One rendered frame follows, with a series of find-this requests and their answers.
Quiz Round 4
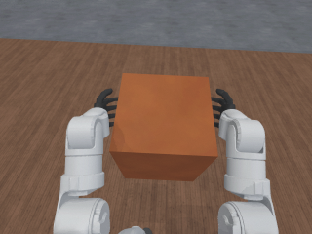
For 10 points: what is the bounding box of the robot left upper arm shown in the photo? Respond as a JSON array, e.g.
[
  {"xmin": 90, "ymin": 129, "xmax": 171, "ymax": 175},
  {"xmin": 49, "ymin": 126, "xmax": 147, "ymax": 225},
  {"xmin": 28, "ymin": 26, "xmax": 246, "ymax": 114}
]
[{"xmin": 54, "ymin": 198, "xmax": 110, "ymax": 234}]

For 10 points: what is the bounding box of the carton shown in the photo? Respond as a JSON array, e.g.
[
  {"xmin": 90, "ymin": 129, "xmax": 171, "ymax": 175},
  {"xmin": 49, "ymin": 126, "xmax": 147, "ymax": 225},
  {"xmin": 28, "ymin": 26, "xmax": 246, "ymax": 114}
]
[{"xmin": 109, "ymin": 73, "xmax": 218, "ymax": 182}]

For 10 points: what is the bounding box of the robot right hand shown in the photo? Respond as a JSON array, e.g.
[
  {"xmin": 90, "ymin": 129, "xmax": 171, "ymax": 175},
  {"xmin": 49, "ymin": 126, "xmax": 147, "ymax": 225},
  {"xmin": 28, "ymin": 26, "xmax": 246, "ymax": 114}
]
[{"xmin": 211, "ymin": 88, "xmax": 236, "ymax": 128}]

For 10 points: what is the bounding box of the robot right forearm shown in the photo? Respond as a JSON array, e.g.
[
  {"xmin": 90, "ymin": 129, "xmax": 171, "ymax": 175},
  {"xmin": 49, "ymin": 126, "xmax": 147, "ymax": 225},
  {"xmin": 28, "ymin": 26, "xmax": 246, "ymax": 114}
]
[{"xmin": 218, "ymin": 109, "xmax": 279, "ymax": 233}]

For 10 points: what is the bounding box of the robot left forearm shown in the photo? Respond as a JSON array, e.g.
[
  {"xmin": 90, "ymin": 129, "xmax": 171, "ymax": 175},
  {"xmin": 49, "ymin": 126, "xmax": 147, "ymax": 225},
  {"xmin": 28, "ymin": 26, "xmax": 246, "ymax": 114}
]
[{"xmin": 53, "ymin": 107, "xmax": 110, "ymax": 234}]

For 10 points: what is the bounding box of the robot right upper arm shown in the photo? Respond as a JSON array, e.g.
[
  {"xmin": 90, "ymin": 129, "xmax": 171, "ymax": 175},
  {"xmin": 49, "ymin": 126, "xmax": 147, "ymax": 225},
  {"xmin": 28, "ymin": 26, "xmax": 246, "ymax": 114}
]
[{"xmin": 217, "ymin": 201, "xmax": 278, "ymax": 234}]

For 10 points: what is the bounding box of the robot left hand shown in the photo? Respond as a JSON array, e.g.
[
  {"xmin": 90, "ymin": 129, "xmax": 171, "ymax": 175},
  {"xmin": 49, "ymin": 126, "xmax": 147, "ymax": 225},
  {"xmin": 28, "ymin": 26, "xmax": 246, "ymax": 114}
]
[{"xmin": 94, "ymin": 88, "xmax": 118, "ymax": 127}]

